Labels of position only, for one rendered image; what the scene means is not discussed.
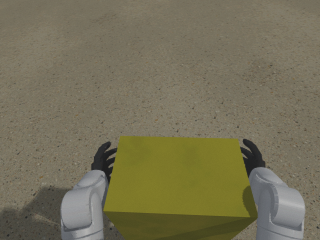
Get carton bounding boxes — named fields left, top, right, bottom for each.
left=103, top=136, right=258, bottom=240

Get robot right forearm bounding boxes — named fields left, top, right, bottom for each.
left=248, top=167, right=306, bottom=240

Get left robot hand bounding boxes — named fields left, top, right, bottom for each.
left=91, top=141, right=118, bottom=184

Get robot left forearm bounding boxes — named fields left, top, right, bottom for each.
left=60, top=170, right=109, bottom=240

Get right robot hand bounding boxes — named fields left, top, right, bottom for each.
left=240, top=138, right=266, bottom=178

